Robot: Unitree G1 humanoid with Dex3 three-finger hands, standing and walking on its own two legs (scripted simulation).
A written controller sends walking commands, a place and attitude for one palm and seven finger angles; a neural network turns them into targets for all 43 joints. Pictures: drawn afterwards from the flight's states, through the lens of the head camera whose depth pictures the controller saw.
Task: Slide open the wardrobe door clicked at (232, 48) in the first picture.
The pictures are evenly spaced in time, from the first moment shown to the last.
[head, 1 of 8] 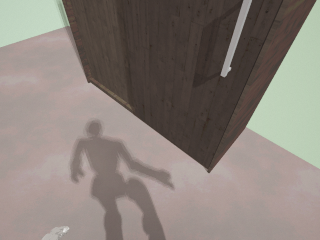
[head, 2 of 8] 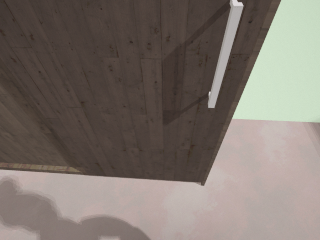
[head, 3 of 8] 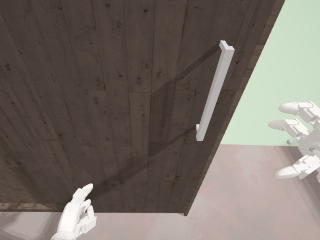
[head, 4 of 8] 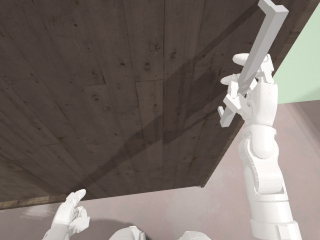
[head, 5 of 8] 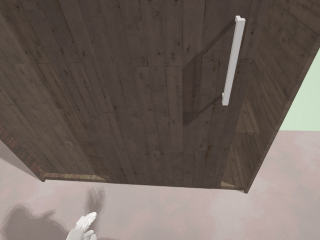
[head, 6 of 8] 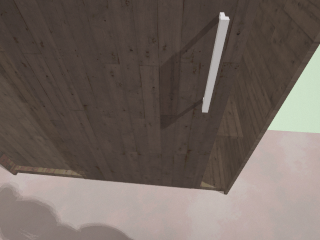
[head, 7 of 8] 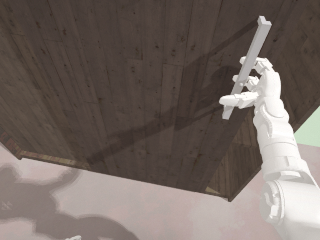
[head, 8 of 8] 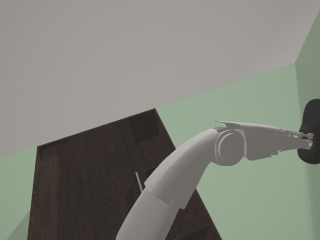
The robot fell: yes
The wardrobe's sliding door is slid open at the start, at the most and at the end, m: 0.00 0.36 0.36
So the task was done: no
